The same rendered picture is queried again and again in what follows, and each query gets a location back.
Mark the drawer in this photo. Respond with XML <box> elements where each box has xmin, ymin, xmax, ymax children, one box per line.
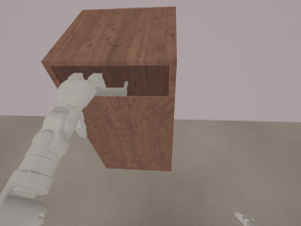
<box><xmin>51</xmin><ymin>65</ymin><xmax>169</xmax><ymax>96</ymax></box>

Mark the left robot forearm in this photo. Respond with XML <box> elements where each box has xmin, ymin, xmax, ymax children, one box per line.
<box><xmin>0</xmin><ymin>103</ymin><xmax>81</xmax><ymax>205</ymax></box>

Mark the robot left hand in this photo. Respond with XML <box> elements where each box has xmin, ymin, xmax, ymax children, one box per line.
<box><xmin>56</xmin><ymin>73</ymin><xmax>106</xmax><ymax>138</ymax></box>

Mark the cabinet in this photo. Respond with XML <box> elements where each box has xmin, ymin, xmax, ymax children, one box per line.
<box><xmin>41</xmin><ymin>7</ymin><xmax>177</xmax><ymax>171</ymax></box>

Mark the handle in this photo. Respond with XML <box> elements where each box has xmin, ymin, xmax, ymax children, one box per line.
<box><xmin>95</xmin><ymin>81</ymin><xmax>129</xmax><ymax>97</ymax></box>

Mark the robot left upper arm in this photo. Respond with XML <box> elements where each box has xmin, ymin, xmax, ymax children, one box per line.
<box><xmin>0</xmin><ymin>195</ymin><xmax>48</xmax><ymax>226</ymax></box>

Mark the robot right hand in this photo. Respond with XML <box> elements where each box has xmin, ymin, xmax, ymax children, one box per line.
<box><xmin>234</xmin><ymin>210</ymin><xmax>261</xmax><ymax>226</ymax></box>

